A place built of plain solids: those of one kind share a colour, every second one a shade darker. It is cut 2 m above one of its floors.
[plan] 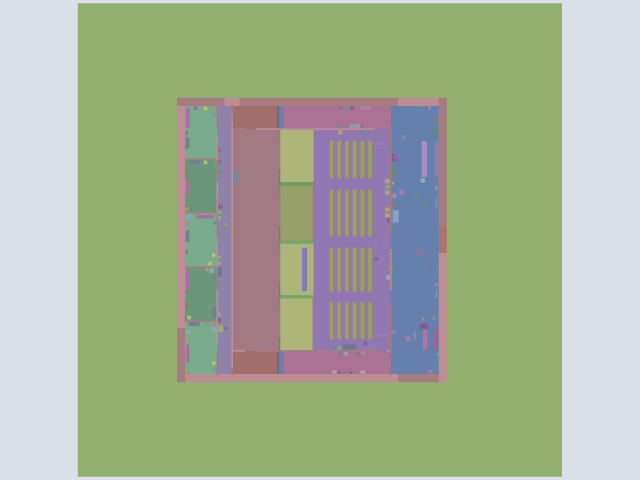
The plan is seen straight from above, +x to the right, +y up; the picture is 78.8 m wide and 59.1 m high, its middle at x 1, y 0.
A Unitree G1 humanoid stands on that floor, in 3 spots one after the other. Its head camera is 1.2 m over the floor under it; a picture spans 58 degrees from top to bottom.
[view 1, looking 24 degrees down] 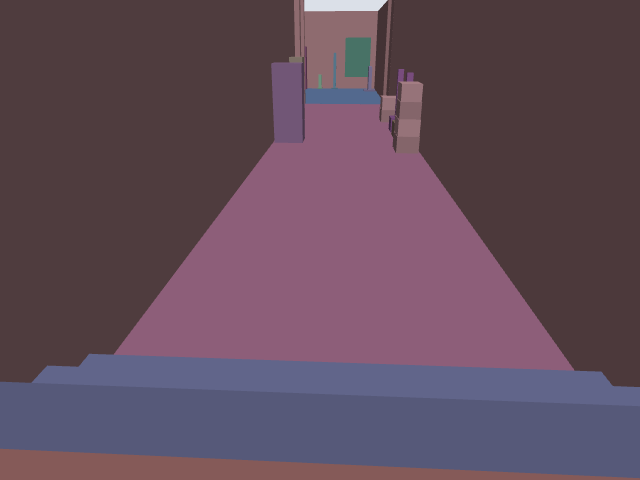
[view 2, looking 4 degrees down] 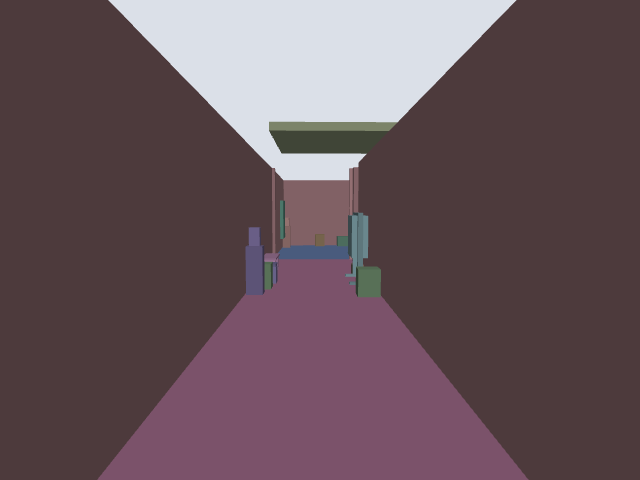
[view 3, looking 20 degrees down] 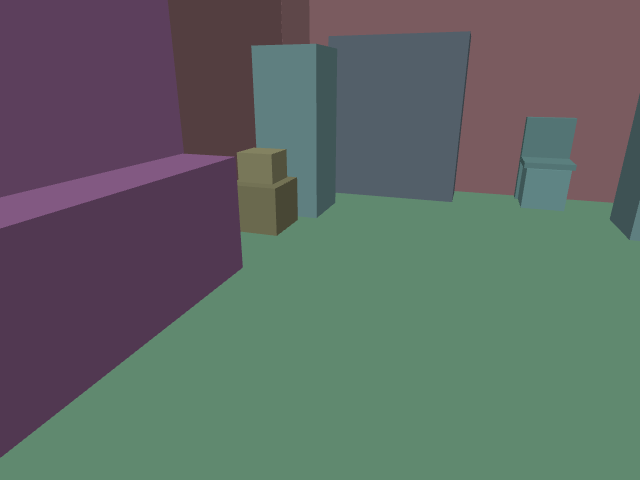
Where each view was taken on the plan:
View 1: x -5.26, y -15.12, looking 3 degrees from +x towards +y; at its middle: floor_promenade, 4.23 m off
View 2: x -5.26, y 15.12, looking -1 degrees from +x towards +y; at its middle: bin_foyer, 20.44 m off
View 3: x -13.68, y -15.28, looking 109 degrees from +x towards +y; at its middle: floor_dressing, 3.51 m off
